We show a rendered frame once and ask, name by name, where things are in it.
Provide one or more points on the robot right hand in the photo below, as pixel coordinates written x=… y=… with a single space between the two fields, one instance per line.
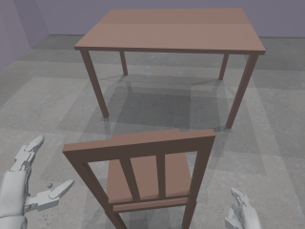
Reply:
x=247 y=216

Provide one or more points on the robot left hand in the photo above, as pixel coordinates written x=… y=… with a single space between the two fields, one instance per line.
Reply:
x=15 y=185

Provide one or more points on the table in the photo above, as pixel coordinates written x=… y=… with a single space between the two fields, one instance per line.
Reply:
x=200 y=30

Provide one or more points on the robot left forearm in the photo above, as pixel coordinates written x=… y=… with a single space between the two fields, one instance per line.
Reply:
x=13 y=222

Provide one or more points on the chair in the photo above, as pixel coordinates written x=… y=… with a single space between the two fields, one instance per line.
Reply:
x=147 y=170

